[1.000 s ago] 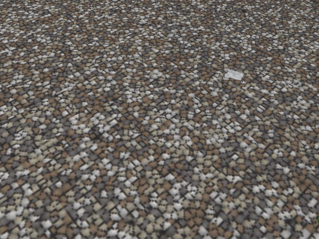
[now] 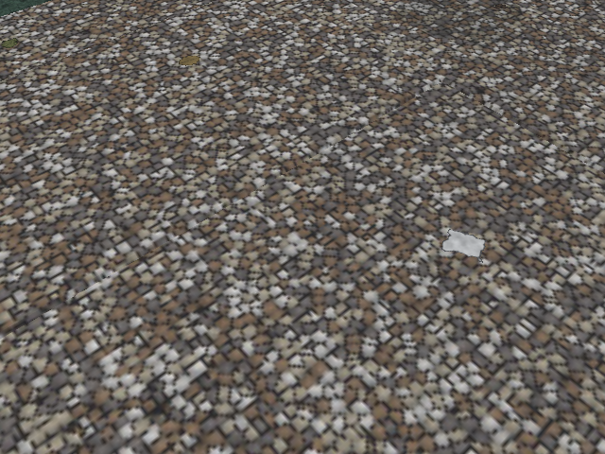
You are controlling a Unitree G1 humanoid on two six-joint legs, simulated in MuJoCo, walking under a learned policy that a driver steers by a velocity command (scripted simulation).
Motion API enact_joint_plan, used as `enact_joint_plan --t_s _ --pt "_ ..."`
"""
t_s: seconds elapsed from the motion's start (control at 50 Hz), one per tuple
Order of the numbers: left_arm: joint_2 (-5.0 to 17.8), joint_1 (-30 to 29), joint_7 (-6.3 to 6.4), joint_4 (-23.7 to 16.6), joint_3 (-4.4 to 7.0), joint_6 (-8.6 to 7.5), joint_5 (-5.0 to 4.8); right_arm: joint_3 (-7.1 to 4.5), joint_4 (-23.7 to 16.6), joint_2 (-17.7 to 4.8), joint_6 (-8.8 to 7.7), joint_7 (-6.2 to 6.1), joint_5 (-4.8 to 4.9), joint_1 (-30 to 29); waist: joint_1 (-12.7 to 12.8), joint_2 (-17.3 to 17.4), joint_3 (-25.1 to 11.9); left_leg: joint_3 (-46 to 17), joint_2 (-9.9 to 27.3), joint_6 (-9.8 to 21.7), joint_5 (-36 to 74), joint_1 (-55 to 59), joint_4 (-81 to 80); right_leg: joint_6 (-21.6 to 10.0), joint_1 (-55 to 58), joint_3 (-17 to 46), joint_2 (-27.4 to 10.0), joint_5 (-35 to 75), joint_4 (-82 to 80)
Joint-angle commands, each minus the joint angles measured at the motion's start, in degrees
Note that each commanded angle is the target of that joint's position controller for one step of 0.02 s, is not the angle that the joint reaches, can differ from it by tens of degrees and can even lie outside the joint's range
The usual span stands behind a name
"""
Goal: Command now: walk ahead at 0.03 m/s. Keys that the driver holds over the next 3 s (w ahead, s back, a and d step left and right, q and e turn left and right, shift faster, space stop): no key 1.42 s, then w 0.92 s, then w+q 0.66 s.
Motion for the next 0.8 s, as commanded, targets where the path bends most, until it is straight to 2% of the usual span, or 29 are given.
enact_joint_plan --t_s 0.02,0.14,0.34,0.8 --pt "6.1 0.7 0.31 -1.1 1.32 -0.16 -0.27 -1.28 -0.9 -7.4 -0.50 -0.27 0.17 -0.2 0.0 2.5 -4.4 -2.4 2.6 2.8 19.6 5.5 -2.5 -0.7 0.0 2.1 -2.6 12.5 -2.6" --pt "6.2 1.2 0.63 0.8 1.42 0.35 -0.33 -1.20 0.9 -7.1 0.02 -0.31 0.22 -1.1 0.0 0.9 -3.8 -1.9 2.0 3.1 19.2 5.8 -2.7 -0.3 0.8 1.9 -2.8 13.1 -2.5" --pt "6.2 2.3 1.10 3.2 1.23 0.33 -0.25 -1.04 3.1 -6.5 0.74 -0.44 0.11 -1.8 0.0 1.0 -1.7 -1.1 1.0 2.8 14.3 5.2 -3.9 0.1 -0.2 1.8 -3.1 9.5 -3.3" --pt "3.5 7.8 1.48 6.2 0.43 -0.33 -0.23 -0.23 6.0 -4.9 0.92 -0.85 0.14 1.5 -0.3 0.6 0.9 -0.6 0.1 2.3 6.1 2.7 -5.4 0.1 -2.8 1.7 -2.8 2.6 -4.9"
Next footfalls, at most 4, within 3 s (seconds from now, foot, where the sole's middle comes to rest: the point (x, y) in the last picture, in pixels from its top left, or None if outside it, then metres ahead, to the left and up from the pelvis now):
2.16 right None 0.47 -0.09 -0.78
2.72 left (240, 348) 0.77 0.17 -0.78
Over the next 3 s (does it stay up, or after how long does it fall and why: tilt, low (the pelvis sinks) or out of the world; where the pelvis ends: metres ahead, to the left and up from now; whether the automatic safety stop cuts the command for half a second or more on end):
stays up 0.76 0.10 0.01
